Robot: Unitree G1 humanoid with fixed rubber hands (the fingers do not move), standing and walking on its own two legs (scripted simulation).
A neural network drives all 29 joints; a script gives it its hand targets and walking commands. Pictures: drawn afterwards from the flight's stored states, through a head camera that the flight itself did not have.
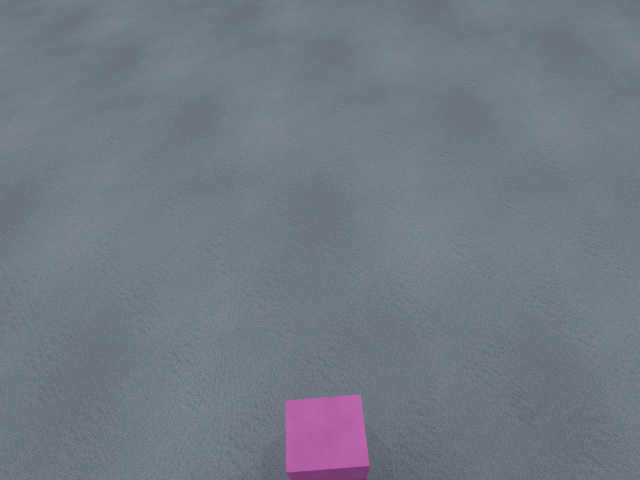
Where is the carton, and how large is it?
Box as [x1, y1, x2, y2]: [286, 394, 369, 479]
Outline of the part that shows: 360,394 286,401 286,472 291,479 366,479 369,465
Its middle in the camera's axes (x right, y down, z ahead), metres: +0.02 +0.54 +1.02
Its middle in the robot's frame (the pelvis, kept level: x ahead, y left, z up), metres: +0.32 +0.06 -0.66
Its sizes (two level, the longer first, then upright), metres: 0.192 0.159 0.213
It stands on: the floor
